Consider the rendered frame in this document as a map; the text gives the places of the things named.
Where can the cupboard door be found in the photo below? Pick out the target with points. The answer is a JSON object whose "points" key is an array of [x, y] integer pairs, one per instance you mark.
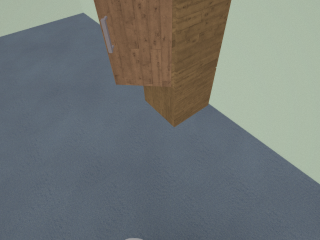
{"points": [[141, 33]]}

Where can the handle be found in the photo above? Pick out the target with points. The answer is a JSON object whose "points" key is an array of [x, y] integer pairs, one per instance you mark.
{"points": [[110, 47]]}

